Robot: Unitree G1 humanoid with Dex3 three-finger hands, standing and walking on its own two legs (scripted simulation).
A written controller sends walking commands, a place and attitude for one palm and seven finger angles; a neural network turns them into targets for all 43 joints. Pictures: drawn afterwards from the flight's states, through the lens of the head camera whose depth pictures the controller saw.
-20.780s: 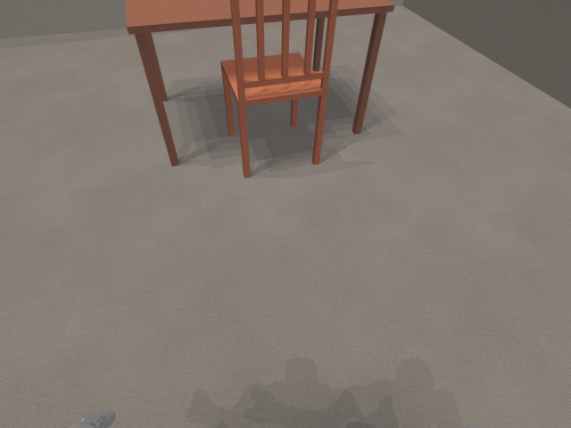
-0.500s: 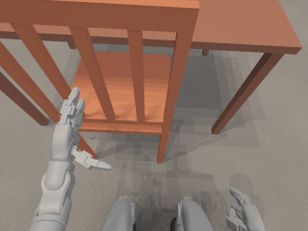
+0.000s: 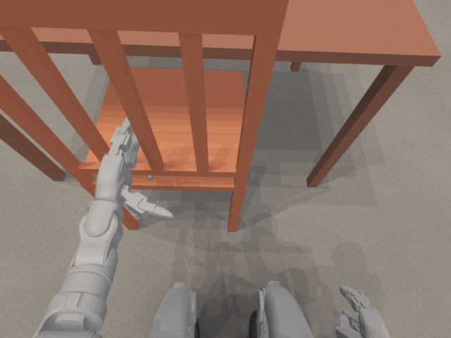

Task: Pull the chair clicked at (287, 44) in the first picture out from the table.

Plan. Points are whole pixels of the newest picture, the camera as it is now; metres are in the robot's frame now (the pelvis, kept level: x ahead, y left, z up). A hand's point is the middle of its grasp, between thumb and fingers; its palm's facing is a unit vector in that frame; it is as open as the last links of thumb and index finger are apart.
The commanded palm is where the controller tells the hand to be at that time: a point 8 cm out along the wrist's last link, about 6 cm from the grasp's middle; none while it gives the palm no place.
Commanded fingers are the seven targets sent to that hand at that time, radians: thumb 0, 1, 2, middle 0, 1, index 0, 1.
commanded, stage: push the fingers through the gap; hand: left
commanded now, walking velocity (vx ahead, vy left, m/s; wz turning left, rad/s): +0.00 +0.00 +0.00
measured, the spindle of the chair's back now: (138, 119) +0.48 +0.16 +0.06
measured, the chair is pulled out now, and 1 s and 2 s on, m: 0.00 0.00 0.00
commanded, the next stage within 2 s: hook a spindle and tug to test in 1.00 s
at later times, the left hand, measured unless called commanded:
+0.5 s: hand (151, 150) +0.43 +0.14 +0.03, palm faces -0.01 -1.00 -0.05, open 16.9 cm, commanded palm +0.41 +0.19 +0.02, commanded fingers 0.00 -0.50 0.30 -0.06 -0.08 -0.06 -0.08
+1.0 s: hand (150, 146) +0.44 +0.14 +0.02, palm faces -0.02 -1.00 -0.05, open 16.9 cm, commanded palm +0.42 +0.19 +0.02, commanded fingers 0.00 -0.50 0.30 -0.06 -0.08 -0.06 -0.08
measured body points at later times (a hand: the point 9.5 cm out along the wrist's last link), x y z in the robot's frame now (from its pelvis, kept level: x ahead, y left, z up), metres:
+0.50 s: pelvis +0.00 +0.00 +0.00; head +0.13 +0.01 +0.43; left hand +0.43 +0.19 +0.03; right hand +0.09 -0.26 -0.12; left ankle +0.03 +0.11 -0.62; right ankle +0.04 -0.13 -0.62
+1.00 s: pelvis +0.00 +0.00 +0.00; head +0.14 +0.01 +0.43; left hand +0.44 +0.20 +0.03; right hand +0.08 -0.26 -0.12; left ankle +0.03 +0.11 -0.62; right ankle +0.04 -0.13 -0.62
